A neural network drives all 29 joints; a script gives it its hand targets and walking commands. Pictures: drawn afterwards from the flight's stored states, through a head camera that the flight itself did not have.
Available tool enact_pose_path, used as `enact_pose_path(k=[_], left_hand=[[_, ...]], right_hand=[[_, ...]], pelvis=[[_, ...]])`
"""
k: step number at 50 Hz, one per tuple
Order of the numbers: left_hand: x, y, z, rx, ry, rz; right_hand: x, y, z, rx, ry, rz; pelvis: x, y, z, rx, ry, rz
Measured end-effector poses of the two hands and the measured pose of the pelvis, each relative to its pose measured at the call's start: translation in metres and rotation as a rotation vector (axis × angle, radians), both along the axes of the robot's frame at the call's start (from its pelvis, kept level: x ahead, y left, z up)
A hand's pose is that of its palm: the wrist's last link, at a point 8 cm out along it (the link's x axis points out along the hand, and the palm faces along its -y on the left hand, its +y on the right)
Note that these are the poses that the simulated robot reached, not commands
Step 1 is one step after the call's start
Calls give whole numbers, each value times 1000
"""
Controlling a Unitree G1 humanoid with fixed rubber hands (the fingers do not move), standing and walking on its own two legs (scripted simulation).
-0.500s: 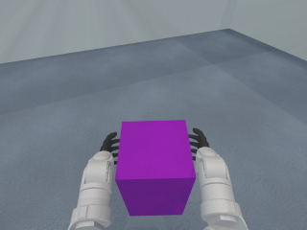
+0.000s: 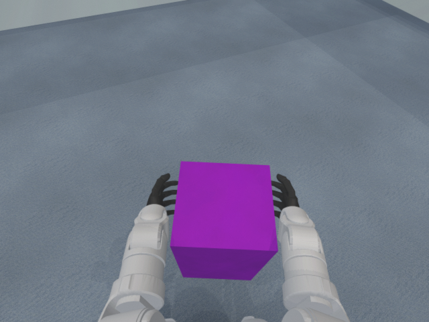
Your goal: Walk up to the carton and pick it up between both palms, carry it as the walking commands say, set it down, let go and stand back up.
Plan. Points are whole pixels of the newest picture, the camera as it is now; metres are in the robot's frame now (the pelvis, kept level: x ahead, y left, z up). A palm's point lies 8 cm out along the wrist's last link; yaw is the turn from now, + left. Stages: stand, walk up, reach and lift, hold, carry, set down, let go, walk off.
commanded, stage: set down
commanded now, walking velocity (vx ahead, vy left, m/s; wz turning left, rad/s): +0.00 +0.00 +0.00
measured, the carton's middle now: (220, 228) +0.33 -0.03 -0.09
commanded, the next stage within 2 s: none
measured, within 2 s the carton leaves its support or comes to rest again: neither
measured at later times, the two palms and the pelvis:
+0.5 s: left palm (168, 219) +0.36 +0.09 -0.11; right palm (279, 215) +0.36 -0.17 -0.10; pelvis -0.01 -0.03 -0.05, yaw +1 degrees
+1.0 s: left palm (171, 222) +0.39 +0.10 -0.19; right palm (268, 220) +0.38 -0.17 -0.19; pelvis -0.02 -0.01 -0.12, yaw +0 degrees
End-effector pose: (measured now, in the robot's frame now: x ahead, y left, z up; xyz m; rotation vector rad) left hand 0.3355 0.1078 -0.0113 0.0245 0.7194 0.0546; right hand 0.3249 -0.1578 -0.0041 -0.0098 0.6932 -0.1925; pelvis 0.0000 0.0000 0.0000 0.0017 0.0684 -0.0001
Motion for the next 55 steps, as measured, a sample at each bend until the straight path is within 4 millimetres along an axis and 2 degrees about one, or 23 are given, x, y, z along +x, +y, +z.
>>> enact_pose_path(k=[14,25,41,55], left_hand=[[8,-10,-56,5,-16,33],[22,-13,-98,4,-20,30],[45,-9,-149,-9,-45,35],[58,-12,-201,-13,-34,41]], right_hand=[[19,-10,-54,10,-15,29],[34,-13,-94,2,-19,27],[52,-8,-148,9,-44,8],[65,-11,-199,20,-36,-2]], pelvis=[[-10,-16,-24,4,185,16],[-10,-27,-48,-1,325,20],[-12,-16,-96,0,475,-4],[-26,-7,-140,-1,540,-2]])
